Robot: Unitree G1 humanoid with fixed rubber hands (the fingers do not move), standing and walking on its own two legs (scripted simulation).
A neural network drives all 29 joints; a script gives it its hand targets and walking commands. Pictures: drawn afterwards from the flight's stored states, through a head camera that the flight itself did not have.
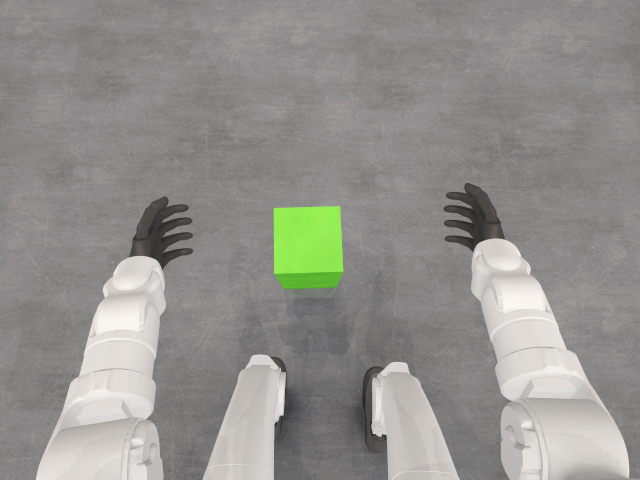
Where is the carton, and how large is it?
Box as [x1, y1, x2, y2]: [274, 206, 342, 288]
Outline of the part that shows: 339,206 274,208 274,273 284,288 336,286 342,273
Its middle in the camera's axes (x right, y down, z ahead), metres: -0.03 +0.02 +0.96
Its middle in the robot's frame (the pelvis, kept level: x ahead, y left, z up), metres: +0.48 +0.05 -0.55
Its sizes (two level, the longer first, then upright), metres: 0.146 0.146 0.269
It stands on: the floor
